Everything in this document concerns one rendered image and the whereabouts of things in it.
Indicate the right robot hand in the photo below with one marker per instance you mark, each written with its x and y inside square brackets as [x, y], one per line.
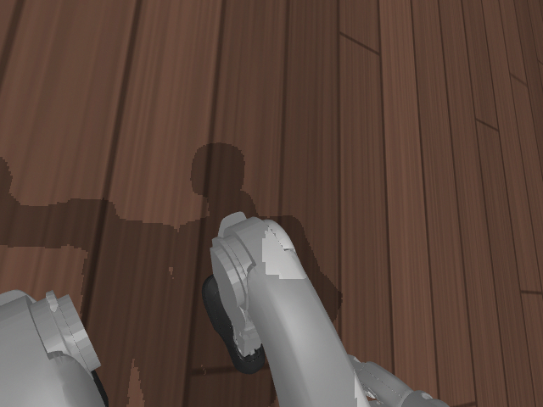
[388, 389]

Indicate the right robot foot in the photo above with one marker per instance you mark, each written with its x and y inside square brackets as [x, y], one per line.
[249, 364]

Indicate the right robot arm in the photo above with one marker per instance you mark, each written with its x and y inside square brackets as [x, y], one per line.
[421, 399]

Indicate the left robot foot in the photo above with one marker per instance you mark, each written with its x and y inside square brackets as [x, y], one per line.
[100, 388]

